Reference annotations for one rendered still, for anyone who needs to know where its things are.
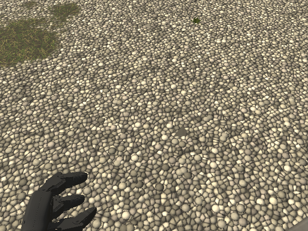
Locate robot left hand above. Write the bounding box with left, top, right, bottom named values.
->
left=20, top=171, right=97, bottom=231

